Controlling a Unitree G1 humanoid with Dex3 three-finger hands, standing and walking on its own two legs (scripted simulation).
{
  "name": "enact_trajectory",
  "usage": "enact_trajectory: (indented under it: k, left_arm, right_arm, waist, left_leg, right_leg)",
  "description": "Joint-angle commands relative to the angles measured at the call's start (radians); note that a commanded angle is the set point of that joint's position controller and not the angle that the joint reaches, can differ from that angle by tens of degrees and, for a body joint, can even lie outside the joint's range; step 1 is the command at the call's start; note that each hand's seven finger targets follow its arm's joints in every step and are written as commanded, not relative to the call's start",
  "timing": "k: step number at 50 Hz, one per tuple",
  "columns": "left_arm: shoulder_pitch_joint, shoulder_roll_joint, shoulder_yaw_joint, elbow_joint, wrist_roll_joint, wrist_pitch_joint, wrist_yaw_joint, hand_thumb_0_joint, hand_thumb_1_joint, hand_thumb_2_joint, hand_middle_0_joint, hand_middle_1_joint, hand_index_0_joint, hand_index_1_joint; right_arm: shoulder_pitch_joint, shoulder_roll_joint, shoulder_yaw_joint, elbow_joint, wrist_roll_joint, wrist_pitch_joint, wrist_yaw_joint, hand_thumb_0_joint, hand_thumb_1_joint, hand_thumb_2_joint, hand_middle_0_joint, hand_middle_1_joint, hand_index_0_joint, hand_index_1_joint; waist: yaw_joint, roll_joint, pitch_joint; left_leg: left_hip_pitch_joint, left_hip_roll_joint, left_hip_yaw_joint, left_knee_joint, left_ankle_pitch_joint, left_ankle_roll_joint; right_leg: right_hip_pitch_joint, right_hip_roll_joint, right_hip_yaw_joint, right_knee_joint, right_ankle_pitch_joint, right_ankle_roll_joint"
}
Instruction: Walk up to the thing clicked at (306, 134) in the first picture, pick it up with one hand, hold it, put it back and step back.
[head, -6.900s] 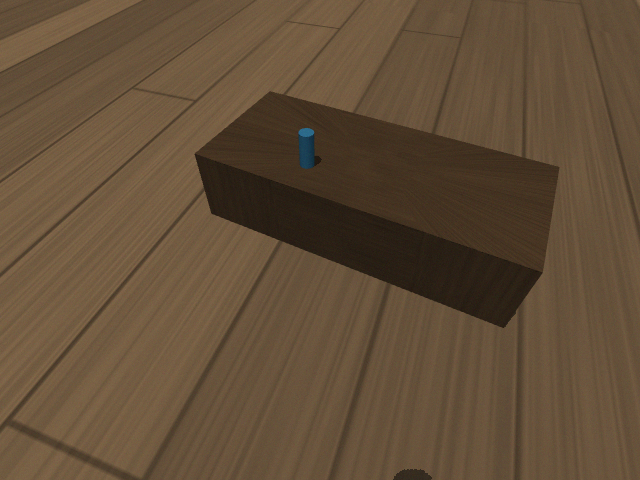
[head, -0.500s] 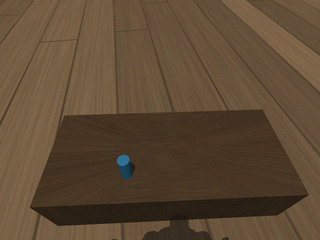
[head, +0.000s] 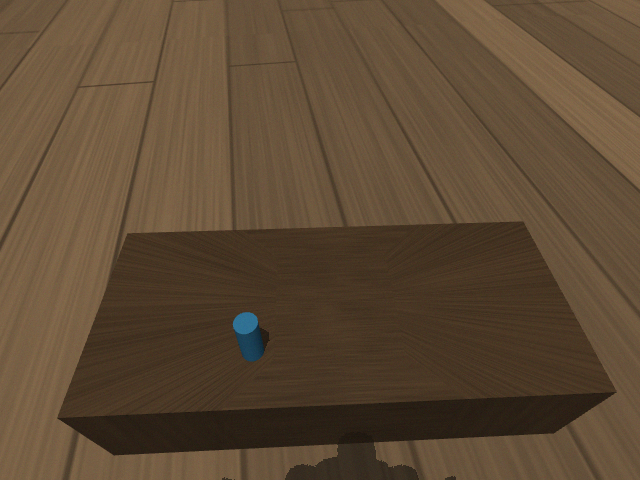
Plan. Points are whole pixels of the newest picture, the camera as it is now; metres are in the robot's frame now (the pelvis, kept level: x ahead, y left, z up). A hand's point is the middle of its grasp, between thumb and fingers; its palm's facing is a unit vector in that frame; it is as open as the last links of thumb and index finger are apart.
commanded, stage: stand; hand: left
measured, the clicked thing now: (249, 337) +0.51 +0.18 -0.38
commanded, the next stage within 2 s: go down in 0.08 s
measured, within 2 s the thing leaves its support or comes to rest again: neither
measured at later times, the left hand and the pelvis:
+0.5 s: hand out of the picture +0.16 +0.26 -0.15, palm faces +0.03 -0.94 -0.34, open 12.9 cm; pelvis -0.01 +0.00 -0.01, yaw -1 degrees
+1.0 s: hand out of the picture +0.16 +0.27 -0.15, palm faces +0.05 -0.94 -0.33, open 17.1 cm; pelvis +0.01 +0.01 -0.04, yaw +0 degrees
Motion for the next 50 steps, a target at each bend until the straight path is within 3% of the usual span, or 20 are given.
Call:
enact_trajectory:
  k: [1, 4, 8, 9, 10, 11, 12, 13, 15, 18, 24, 29, 31, 32, 33, 36, 37, 41, 45, 50]
  left_arm:
    - [-0.024, 0.216, 0.044, -0.061, 0.004, -0.020, 0.017, 0.000, 0.900, 0.900, -0.200, -0.300, -0.200, -0.301]
    - [-0.025, 0.218, 0.044, -0.063, 0.004, -0.022, 0.018, 0.000, 0.900, 0.900, -0.200, -0.300, -0.200, -0.301]
    - [-0.028, 0.219, 0.043, -0.063, 0.003, -0.019, 0.018, 0.000, 0.900, 0.900, -0.200, -0.300, -0.200, -0.301]
    - [-0.022, 0.216, 0.043, -0.064, 0.005, -0.019, 0.018, 0.000, 0.820, 0.820, -0.120, -0.220, -0.120, -0.221]
    - [-0.373, 0.047, 0.044, -0.415, -0.045, -0.115, 0.027, 0.000, 0.740, 0.740, -0.040, -0.140, -0.040, -0.141]
    - [-0.477, 0.106, 0.067, -0.357, -0.042, -0.105, 0.035, 0.000, 0.660, 0.660, -0.008, -0.060, -0.014, -0.061]
    - [-0.312, 0.208, 0.132, -0.229, -0.020, -0.074, 0.040, 0.000, 0.580, 0.580, -0.005, -0.071, -0.010, -0.061]
    - [-0.257, 0.228, 0.154, -0.143, -0.002, -0.050, 0.032, 0.000, 0.500, 0.500, -0.012, -0.061, -0.021, -0.047]
    - [-0.300, 0.248, 0.187, -0.139, 0.031, -0.039, 0.012, 0.000, 0.340, 0.340, -0.010, -0.067, -0.022, -0.048]
    - [-0.124, 0.226, 0.226, -0.160, 0.074, 0.019, -0.002, 0.000, 0.158, 0.181, -0.027, -0.071, -0.036, -0.053]
    - [-0.068, 0.172, 0.210, -0.342, 0.062, 0.188, -0.004, 0.000, -0.164, 0.123, -0.043, -0.058, -0.042, -0.052]
    - [-0.100, 0.165, 0.205, -0.485, 0.053, 0.262, -0.007, 0.000, -0.435, 0.086, -0.059, -0.072, -0.056, -0.072]
    - [-0.102, 0.186, 0.228, -0.537, 0.050, 0.270, -0.006, 0.000, -0.473, 0.095, -0.058, -0.081, -0.054, -0.081]
    - [-0.103, 0.186, 0.223, -0.581, 0.053, 0.274, -0.008, 0.000, -0.490, 0.090, -0.059, -0.080, -0.055, -0.082]
    - [-0.042, 0.177, 0.231, -0.517, 0.055, 0.287, -0.012, 0.000, -0.498, 0.072, -0.061, -0.068, -0.055, -0.069]
    - [-0.086, 0.183, 0.224, -0.637, 0.054, 0.290, -0.021, 0.000, -0.497, 0.087, -0.059, -0.085, -0.055, -0.086]
    - [-0.030, 0.175, 0.230, -0.595, 0.056, 0.300, -0.025, 0.000, -0.509, 0.080, -0.061, -0.079, -0.056, -0.080]
    - [-0.003, 0.186, 0.236, -0.701, 0.050, 0.325, -0.037, 0.000, -0.505, 0.086, -0.062, -0.088, -0.057, -0.089]
    - [0.042, 0.175, 0.231, -0.727, 0.043, 0.366, -0.050, 0.000, -0.559, 0.079, -0.065, -0.093, -0.060, -0.095]
    - [0.092, 0.215, 0.259, -0.857, 0.039, 0.401, -0.066, 0.000, -0.530, 0.080, -0.064, -0.089, -0.059, -0.089]
  right_arm:
    - [-0.040, -0.216, -0.042, -0.062, -0.002, -0.019, -0.015, 0.000, -0.900, -0.900, 0.200, 0.300, 0.200, 0.300]
    - [-0.038, -0.214, -0.041, -0.063, -0.003, -0.020, -0.016, 0.000, -0.900, -0.900, 0.200, 0.300, 0.200, 0.300]
    - [-0.036, -0.213, -0.041, -0.062, -0.003, -0.016, -0.015, 0.000, -0.900, -0.900, 0.200, 0.300, 0.200, 0.300]
    - [-0.036, -0.217, -0.043, -0.062, -0.004, -0.016, -0.015, 0.000, -0.980, -0.980, 0.200, 0.313, 0.202, 0.312]
    - [0.004, -0.048, -0.010, -0.349, 0.063, -0.065, -0.035, 0.000, -1.047, -0.938, 0.199, 0.300, 0.199, 0.300]
    - [0.060, -0.079, -0.015, -0.293, 0.065, -0.062, -0.045, 0.000, -1.047, -0.943, 0.199, 0.300, 0.199, 0.300]
    - [0.104, -0.115, -0.038, -0.297, 0.068, -0.051, -0.056, 0.000, -1.047, -0.938, 0.199, 0.300, 0.200, 0.300]
    - [0.116, -0.119, -0.051, -0.315, 0.063, -0.047, -0.057, 0.000, -1.043, -0.932, 0.200, 0.300, 0.200, 0.300]
    - [0.128, -0.110, -0.071, -0.366, 0.047, -0.053, -0.063, 0.000, -1.020, -0.926, 0.200, 0.300, 0.200, 0.300]
    - [0.162, -0.095, -0.095, -0.428, 0.032, -0.058, -0.057, 0.000, -0.983, -0.914, 0.200, 0.300, 0.200, 0.300]
    - [0.100, -0.069, -0.083, -0.555, 0.049, -0.071, -0.058, 0.000, -0.927, -0.901, 0.201, 0.300, 0.200, 0.300]
    - [0.130, -0.060, -0.078, -0.583, 0.046, -0.088, -0.062, 0.000, -0.865, -0.885, 0.201, 0.300, 0.200, 0.300]
    - [0.139, -0.058, -0.077, -0.583, 0.043, -0.099, -0.065, 0.000, -0.855, -0.883, 0.201, 0.300, 0.200, 0.300]
    - [0.140, -0.059, -0.078, -0.592, 0.042, -0.107, -0.069, 0.000, -0.856, -0.883, 0.201, 0.300, 0.200, 0.300]
    - [0.143, -0.053, -0.071, -0.586, 0.040, -0.112, -0.071, 0.000, -0.857, -0.883, 0.201, 0.300, 0.200, 0.300]
    - [0.146, -0.059, -0.077, -0.589, 0.035, -0.128, -0.085, 0.000, -0.848, -0.881, 0.201, 0.300, 0.200, 0.300]
    - [0.143, -0.052, -0.070, -0.589, 0.032, -0.135, -0.087, 0.000, -0.844, -0.880, 0.201, 0.300, 0.200, 0.300]
    - [0.139, -0.055, -0.072, -0.597, 0.030, -0.149, -0.103, 0.000, -0.847, -0.881, 0.201, 0.300, 0.200, 0.300]
    - [0.127, -0.045, -0.060, -0.613, 0.028, -0.163, -0.116, 0.000, -0.850, -0.882, 0.201, 0.300, 0.200, 0.300]
    - [0.132, -0.048, -0.068, -0.636, 0.026, -0.174, -0.130, 0.000, -0.844, -0.880, 0.201, 0.300, 0.200, 0.300]
  waist:
    - [0.002, -0.010, -0.074]
    - [0.000, 0.000, -0.075]
    - [-0.003, -0.004, -0.056]
    - [0.000, 0.005, -0.068]
    - [-0.123, 0.056, 0.015]
    - [-0.086, 0.034, -0.031]
    - [-0.057, -0.001, -0.021]
    - [-0.051, -0.029, -0.048]
    - [-0.030, -0.030, -0.158]
    - [0.029, 0.045, -0.264]
    - [0.011, 0.022, -0.206]
    - [-0.014, 0.026, -0.190]
    - [-0.014, 0.034, -0.211]
    - [-0.017, 0.048, -0.235]
    - [-0.020, 0.033, -0.221]
    - [-0.033, 0.067, -0.249]
    - [-0.030, 0.041, -0.249]
    - [-0.027, 0.075, -0.275]
    - [-0.030, 0.057, -0.255]
    - [-0.023, 0.064, -0.324]
  left_leg:
    - [0.052, 0.109, -0.083, -0.029, 0.208, 0.037]
    - [0.054, 0.107, -0.083, -0.025, 0.221, 0.035]
    - [0.035, 0.103, -0.082, -0.039, 0.160, 0.035]
    - [0.039, 0.106, -0.085, -0.040, 0.147, 0.036]
    - [-0.064, -0.035, 0.036, 0.019, -0.009, 0.030]
    - [-0.055, -0.037, 0.027, 0.028, -0.028, 0.028]
    - [-0.076, -0.031, 0.026, 0.037, -0.027, 0.032]
    - [-0.095, -0.037, 0.024, 0.067, -0.018, 0.034]
    - [-0.094, -0.033, 0.014, 0.122, 0.036, 0.034]
    - [-0.100, -0.045, 0.009, 0.150, 0.117, 0.022]
    - [-0.148, -0.042, 0.010, 0.149, 0.065, 0.023]
    - [-0.167, -0.027, 0.004, 0.182, 0.027, 0.020]
    - [-0.168, -0.025, 0.000, 0.208, 0.049, 0.020]
    - [-0.161, -0.023, -0.001, 0.224, 0.070, 0.019]
    - [-0.178, -0.022, -0.002, 0.238, 0.065, 0.019]
    - [-0.170, -0.020, -0.004, 0.275, 0.095, 0.016]
    - [-0.189, -0.019, -0.007, 0.289, 0.097, 0.019]
    - [-0.204, -0.020, -0.012, 0.332, 0.132, 0.019]
    - [-0.260, -0.019, -0.022, 0.366, 0.088, 0.020]
    - [-0.267, -0.019, -0.027, 0.445, 0.198, 0.033]
  right_leg:
    - [-0.027, -0.103, 0.064, -0.058, 0.182, -0.041]
    - [-0.029, -0.104, 0.069, -0.056, 0.201, -0.040]
    - [-0.038, -0.100, 0.067, -0.069, 0.138, -0.039]
    - [-0.038, -0.098, 0.064, -0.068, 0.123, -0.040]
    - [-0.269, 0.037, 0.011, 0.005, 0.090, -0.040]
    - [-0.221, 0.037, 0.000, 0.014, 0.067, -0.041]
    - [-0.209, 0.044, -0.011, 0.017, 0.047, -0.044]
    - [-0.218, 0.047, -0.012, 0.035, 0.037, -0.045]
    - [-0.218, 0.045, -0.006, 0.099, 0.089, -0.046]
    - [-0.181, 0.044, -0.005, 0.142, 0.141, -0.055]
    - [-0.215, 0.056, -0.019, 0.133, 0.071, -0.051]
    - [-0.287, 0.062, -0.024, 0.181, 0.032, -0.047]
    - [-0.291, 0.059, -0.024, 0.205, 0.053, -0.045]
    - [-0.299, 0.059, -0.022, 0.223, 0.073, -0.043]
    - [-0.307, 0.059, -0.021, 0.233, 0.068, -0.041]
    - [-0.334, 0.056, -0.017, 0.269, 0.097, -0.038]
    - [-0.329, 0.056, -0.019, 0.278, 0.099, -0.036]
    - [-0.353, 0.054, -0.018, 0.317, 0.128, -0.034]
    - [-0.394, 0.057, -0.022, 0.344, 0.085, -0.031]
    - [-0.413, 0.052, -0.021, 0.401, 0.183, -0.020]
